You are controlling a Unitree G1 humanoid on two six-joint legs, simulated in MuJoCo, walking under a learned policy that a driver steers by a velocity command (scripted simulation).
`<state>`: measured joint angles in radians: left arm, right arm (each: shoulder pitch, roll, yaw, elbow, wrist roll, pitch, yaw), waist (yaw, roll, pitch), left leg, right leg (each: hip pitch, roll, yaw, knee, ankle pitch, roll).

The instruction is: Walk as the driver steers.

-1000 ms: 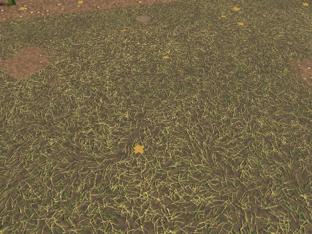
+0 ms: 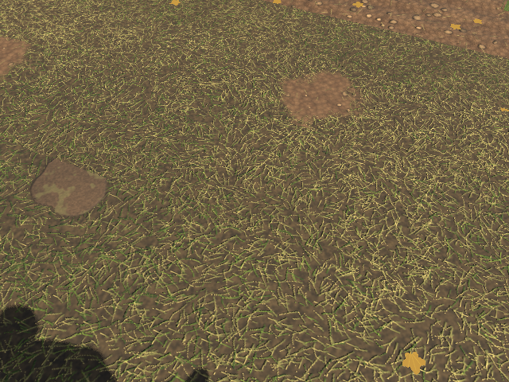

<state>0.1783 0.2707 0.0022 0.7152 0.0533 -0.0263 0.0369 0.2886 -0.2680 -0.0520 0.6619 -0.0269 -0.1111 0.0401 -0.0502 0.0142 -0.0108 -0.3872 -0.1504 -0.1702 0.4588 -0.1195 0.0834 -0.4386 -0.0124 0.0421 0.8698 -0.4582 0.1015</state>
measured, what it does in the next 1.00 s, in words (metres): walks ahead: right foot, then left foot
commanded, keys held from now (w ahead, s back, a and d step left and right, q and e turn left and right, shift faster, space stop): no key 0.32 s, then w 0.62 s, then w+e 0.06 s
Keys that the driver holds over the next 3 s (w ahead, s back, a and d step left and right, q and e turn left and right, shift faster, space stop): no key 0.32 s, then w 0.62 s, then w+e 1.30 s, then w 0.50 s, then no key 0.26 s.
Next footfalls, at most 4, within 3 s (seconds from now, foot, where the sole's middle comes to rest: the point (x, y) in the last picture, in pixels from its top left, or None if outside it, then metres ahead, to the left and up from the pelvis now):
0.12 right None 0.01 -0.13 -0.77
0.50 left None -0.04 0.10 -0.77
0.86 right None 0.12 -0.08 -0.77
1.38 left None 0.47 0.13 -0.94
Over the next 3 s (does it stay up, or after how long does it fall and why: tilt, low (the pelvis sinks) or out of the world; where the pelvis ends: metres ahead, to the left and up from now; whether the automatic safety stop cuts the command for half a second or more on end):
stays up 1.04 -0.48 -0.33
